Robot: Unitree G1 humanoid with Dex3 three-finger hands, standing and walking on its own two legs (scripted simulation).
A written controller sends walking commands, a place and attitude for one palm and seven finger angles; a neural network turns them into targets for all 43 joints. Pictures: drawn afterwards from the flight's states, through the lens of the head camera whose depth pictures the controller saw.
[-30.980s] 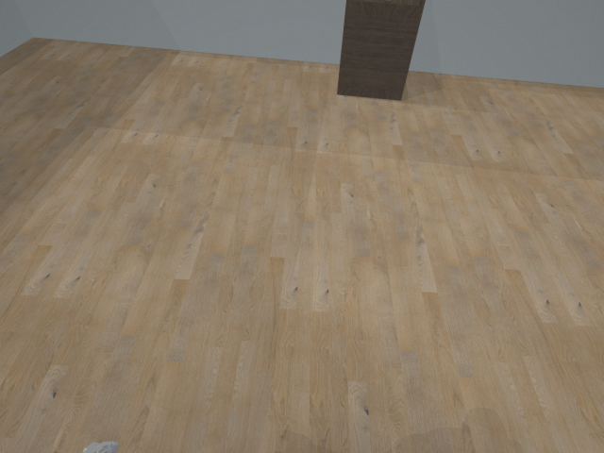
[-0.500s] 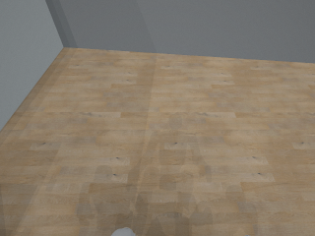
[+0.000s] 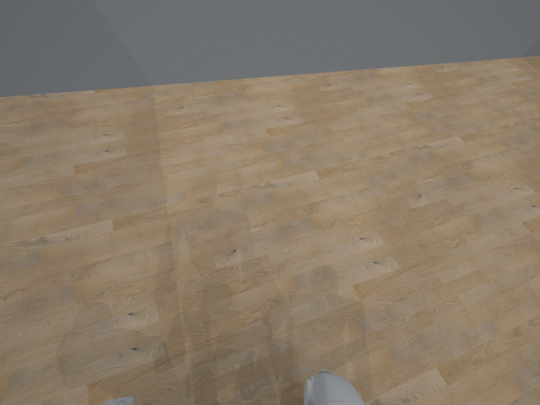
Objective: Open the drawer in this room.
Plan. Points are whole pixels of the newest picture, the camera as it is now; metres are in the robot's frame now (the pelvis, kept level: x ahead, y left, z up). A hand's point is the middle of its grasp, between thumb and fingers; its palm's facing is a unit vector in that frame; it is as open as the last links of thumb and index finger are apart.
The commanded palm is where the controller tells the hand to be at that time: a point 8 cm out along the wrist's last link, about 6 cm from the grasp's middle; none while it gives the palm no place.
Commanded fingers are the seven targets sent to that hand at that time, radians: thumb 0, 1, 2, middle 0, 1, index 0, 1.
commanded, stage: walk to a spot facing it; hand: left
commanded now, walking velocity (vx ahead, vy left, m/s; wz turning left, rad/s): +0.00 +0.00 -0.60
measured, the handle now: out of the picture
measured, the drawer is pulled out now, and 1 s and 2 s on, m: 0.00 0.00 0.00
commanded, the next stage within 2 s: turn to face it in 0.02 s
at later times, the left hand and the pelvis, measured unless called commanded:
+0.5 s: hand (181, 355) +0.22 +0.16 -0.18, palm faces +0.01 -0.99 -0.15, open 7.3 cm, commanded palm none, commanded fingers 0.00 0.90 0.90 -0.20 -0.30 -0.20 -0.30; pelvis +0.10 -0.01 -0.01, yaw +1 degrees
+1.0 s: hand (126, 401) +0.14 +0.23 -0.17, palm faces +0.31 -0.92 -0.25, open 7.4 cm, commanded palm none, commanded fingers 0.00 0.90 0.90 -0.20 -0.30 -0.20 -0.30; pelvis +0.12 +0.00 +0.00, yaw +17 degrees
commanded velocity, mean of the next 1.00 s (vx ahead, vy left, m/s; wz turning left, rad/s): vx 0.00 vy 0.00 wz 0.49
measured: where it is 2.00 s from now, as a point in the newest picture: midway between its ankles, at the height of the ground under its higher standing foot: outside the picture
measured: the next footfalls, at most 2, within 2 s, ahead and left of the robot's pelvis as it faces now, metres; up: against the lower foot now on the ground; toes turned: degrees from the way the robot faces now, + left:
right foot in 0.16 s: +0.11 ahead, -0.13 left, +0.00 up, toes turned -12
left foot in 0.54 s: +0.18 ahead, +0.10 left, +0.00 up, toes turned +11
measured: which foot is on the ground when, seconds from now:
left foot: down 0.00-0.16, up 0.18-0.52, down 0.54-1.00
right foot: up 0.00-0.14, down 0.16-0.56, up 0.58-1.00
